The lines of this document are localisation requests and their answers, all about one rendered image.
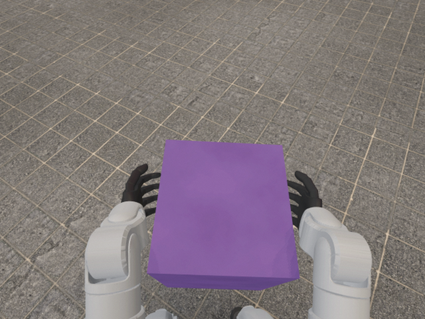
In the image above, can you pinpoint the right robot forearm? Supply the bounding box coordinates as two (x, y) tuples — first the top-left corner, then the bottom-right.
(299, 207), (373, 319)

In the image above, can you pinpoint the right robot hand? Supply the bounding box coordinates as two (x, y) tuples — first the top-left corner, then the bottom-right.
(287, 171), (322, 230)

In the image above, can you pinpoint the left robot hand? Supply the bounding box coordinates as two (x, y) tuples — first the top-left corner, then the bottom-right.
(121, 163), (161, 217)

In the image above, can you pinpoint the left robot forearm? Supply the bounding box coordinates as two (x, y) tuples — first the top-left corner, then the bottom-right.
(85, 201), (149, 319)

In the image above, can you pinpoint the carton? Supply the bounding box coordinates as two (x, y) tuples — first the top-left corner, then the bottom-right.
(147, 140), (300, 290)

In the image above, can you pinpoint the right robot shin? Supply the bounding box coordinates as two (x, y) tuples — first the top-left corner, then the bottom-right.
(238, 306), (254, 316)

